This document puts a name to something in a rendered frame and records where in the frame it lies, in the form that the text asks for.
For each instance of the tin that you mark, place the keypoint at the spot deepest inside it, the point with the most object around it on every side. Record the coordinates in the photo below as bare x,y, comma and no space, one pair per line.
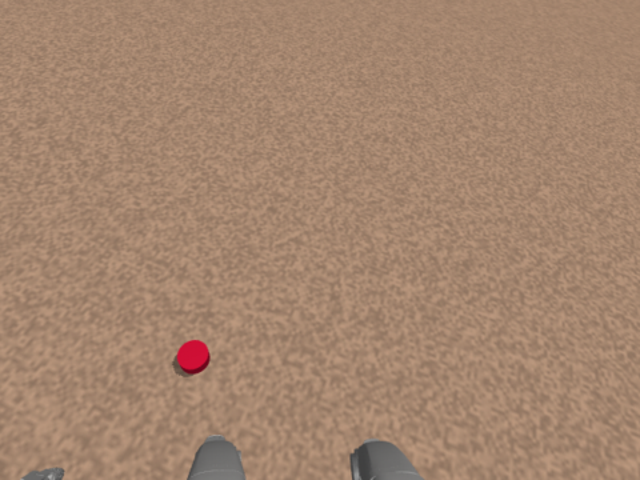
193,357

